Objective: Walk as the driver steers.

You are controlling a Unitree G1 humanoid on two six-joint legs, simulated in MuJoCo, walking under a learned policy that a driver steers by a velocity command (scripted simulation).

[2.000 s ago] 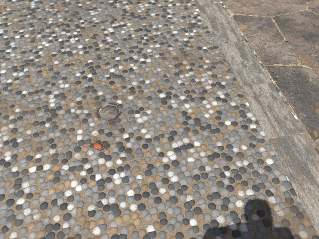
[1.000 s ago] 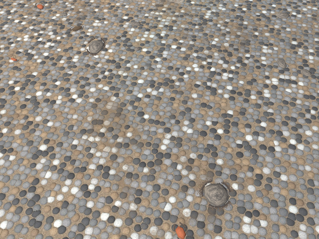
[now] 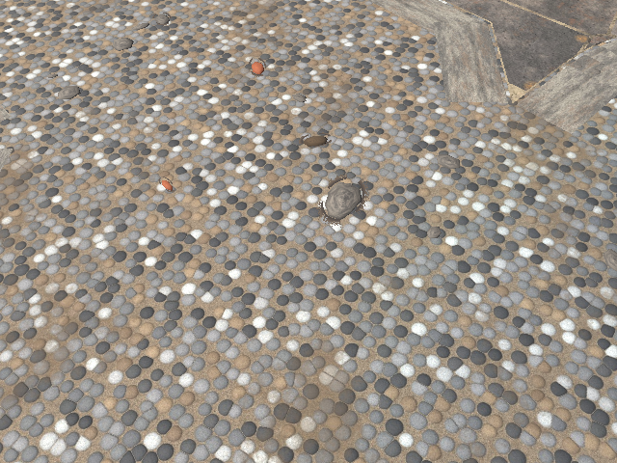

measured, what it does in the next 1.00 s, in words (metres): walks ahead, turning left: left foot, then right foot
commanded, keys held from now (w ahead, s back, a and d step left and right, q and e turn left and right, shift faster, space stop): w+q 1.00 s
